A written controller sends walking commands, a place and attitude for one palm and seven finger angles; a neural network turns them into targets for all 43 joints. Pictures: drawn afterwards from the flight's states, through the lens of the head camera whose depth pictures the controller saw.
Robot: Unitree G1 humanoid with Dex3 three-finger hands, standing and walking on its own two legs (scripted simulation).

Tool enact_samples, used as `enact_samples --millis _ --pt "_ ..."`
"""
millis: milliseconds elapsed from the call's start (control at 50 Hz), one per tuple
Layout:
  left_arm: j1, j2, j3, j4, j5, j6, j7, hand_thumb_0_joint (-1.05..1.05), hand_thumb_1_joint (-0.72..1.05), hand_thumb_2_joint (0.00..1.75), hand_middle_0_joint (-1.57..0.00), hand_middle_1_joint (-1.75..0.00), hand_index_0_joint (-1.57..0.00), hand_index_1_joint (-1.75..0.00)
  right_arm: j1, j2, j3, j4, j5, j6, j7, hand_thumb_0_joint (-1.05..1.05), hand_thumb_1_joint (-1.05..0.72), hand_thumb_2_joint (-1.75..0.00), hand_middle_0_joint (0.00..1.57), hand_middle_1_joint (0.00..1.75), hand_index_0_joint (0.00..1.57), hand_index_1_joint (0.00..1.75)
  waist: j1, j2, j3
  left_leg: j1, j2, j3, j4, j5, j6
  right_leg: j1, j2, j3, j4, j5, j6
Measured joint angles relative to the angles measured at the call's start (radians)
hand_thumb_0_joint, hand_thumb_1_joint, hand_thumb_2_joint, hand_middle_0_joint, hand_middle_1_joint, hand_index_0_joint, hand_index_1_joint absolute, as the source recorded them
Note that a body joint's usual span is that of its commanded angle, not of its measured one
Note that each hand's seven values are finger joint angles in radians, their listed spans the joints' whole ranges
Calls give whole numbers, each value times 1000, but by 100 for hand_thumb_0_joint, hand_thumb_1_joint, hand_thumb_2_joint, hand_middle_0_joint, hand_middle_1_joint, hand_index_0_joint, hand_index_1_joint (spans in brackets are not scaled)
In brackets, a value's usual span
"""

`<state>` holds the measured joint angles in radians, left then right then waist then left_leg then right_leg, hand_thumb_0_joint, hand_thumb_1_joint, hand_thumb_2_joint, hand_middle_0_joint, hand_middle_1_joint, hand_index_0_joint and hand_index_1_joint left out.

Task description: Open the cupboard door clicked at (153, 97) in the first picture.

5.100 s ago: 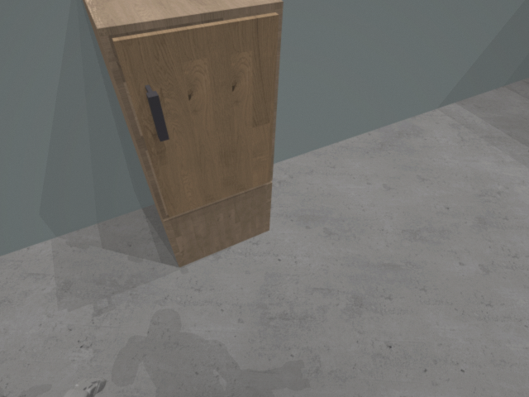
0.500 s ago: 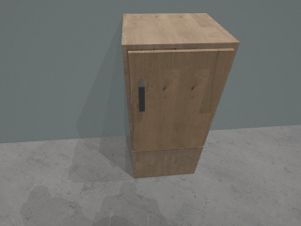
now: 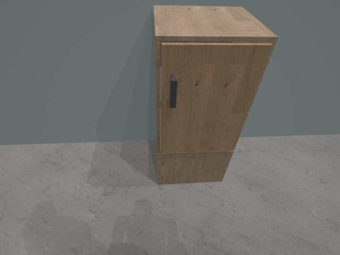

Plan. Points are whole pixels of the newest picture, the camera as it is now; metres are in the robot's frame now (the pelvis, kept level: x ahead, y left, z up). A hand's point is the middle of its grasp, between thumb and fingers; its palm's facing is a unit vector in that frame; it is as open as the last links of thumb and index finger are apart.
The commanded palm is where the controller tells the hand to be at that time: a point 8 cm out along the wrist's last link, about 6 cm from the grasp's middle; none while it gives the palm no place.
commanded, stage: come to a stop and stand still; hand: left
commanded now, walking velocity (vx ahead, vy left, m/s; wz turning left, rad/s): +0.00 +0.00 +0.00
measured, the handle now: (172, 90) +0.70 +0.02 +0.02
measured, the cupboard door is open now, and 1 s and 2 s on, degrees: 0 0 0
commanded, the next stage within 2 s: look again from close up in 1.48 s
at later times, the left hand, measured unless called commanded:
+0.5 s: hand out of the picture -0.14 +0.20 -0.17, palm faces +0.12 -0.98 -0.18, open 7.4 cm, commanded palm none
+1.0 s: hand out of the picture +0.03 +0.26 -0.16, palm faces -0.01 -0.99 -0.16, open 7.3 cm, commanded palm none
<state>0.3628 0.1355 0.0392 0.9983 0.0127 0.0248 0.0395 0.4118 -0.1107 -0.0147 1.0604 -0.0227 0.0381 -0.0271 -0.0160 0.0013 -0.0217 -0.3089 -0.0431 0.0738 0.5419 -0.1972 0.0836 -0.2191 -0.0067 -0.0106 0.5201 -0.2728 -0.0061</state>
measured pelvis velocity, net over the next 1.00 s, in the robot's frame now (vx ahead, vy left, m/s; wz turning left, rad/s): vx -0.04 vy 0.08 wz -0.03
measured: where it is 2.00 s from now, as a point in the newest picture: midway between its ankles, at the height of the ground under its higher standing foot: outside the picture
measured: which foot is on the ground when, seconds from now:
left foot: down 0.00-0.44, up 0.46-0.68, down 0.70-1.00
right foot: down 0.00-0.24, up 0.26-0.44, down 0.46-0.70, up 0.72-1.00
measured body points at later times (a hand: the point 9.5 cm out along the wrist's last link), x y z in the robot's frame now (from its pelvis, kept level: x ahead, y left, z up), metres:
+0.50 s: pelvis -0.06 +0.04 +0.01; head -0.09 +0.05 +0.45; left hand -0.14 +0.25 -0.16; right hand -0.05 -0.19 -0.14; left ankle +0.03 +0.08 -0.70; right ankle -0.10 -0.05 -0.73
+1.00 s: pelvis -0.04 +0.08 +0.01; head -0.03 +0.10 +0.46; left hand +0.03 +0.31 -0.14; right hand -0.11 -0.12 -0.13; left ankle -0.06 +0.18 -0.73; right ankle +0.01 -0.08 -0.68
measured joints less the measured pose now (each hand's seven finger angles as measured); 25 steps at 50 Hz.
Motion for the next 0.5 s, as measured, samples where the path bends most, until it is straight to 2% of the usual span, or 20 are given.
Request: enact_samples --millis 80,180,240,260,300,340,360,400,440,460,480,500 --pt "26 -22 -19 28 1 4 3 1 92 90 -20 -30 -20 -30 -47 1 -1 -24 2 -6 3 0 -91 -90 20 30 20 30 -15 14 10 -3 2 -19 -17 5 -17 -3 8 -8 -18 37 7" --pt "44 -32 -16 37 4 19 4 1 91 90 -20 -30 -20 -30 -55 -3 -8 -31 -3 2 5 1 -92 -90 20 30 20 30 -12 6 9 -43 2 -36 30 -48 -24 -23 11 -20 -6 4 12" --pt "36 -28 -7 38 6 30 3 1 91 90 -20 -30 -20 -30 -43 -2 -14 -34 -8 1 5 1 -92 -90 20 30 20 30 -16 -5 15 -66 0 -41 56 -56 -10 -48 12 -24 31 -46 9" --pt "33 -26 -2 37 6 34 0 1 91 90 -20 -30 -20 -30 -37 -1 -15 -33 -11 0 4 1 -92 -90 20 30 20 30 -17 -9 12 -68 0 -39 46 -43 1 -64 16 -20 60 -99 4" --pt "29 -21 7 30 9 40 -6 1 91 90 -20 -30 -20 -30 -31 -2 -16 -25 -10 5 2 1 -92 -90 20 30 20 30 -16 -9 5 -60 3 -33 2 4 15 -119 31 -17 221 -152 -7" --pt "35 -17 14 16 11 40 -14 1 91 90 -20 -30 -20 -30 -30 -7 -15 -11 -8 17 1 1 -92 -90 20 30 20 30 -6 -1 -10 -45 4 -29 -64 50 10 -148 46 -29 381 -160 -15" --pt "44 -16 18 8 12 36 -17 1 91 90 -20 -30 -20 -30 -31 -11 -15 -4 -9 21 1 1 -91 -90 20 30 20 30 1 5 -20 -32 4 -28 -103 71 5 -131 52 -45 398 -167 -18" --pt "79 -14 20 -3 9 23 -21 1 91 90 -20 -30 -20 -30 -37 -21 -19 6 -15 27 -2 1 -91 -90 20 30 20 30 13 19 -42 -1 2 -28 -179 92 -9 -33 60 -93 266 -210 -29" --pt "127 -6 22 -8 3 13 -18 1 91 90 -20 -30 -20 -30 -53 -24 -26 0 -14 29 -7 1 -91 -90 20 30 20 30 24 7 -56 4 -15 -14 -201 58 -51 99 64 -126 7 -198 -49" --pt "150 7 23 -16 3 10 -12 0 91 90 -20 -30 -20 -30 -66 -17 -28 -14 -5 29 -12 1 -91 -90 20 30 20 30 31 -31 -55 -39 -41 12 -134 -27 -85 147 46 -100 -110 -201 -78" --pt "154 6 20 -3 6 16 -1 0 91 90 -20 -30 -20 -30 -84 -20 -35 -28 -2 29 -15 1 -91 -90 20 30 20 30 38 -33 -43 -107 -41 8 17 -102 -98 141 41 -93 -155 -97 -94" --pt "148 0 15 19 7 31 9 0 91 90 -20 -30 -20 -30 -100 -27 -42 -40 -2 32 -15 0 -91 -90 20 30 20 30 32 -11 -24 -167 -28 -20 193 -139 -98 128 51 -106 -143 -19 -89"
